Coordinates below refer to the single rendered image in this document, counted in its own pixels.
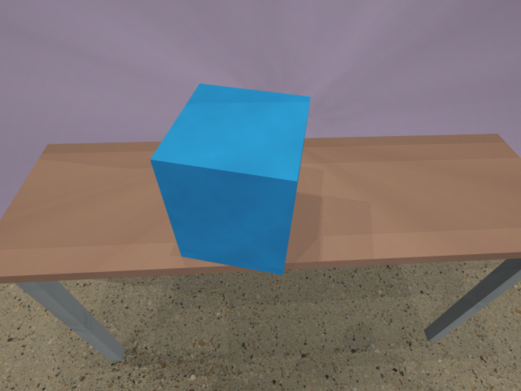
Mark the table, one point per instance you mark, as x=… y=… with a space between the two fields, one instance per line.
x=95 y=211

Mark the carton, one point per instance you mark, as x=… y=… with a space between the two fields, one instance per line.
x=228 y=171

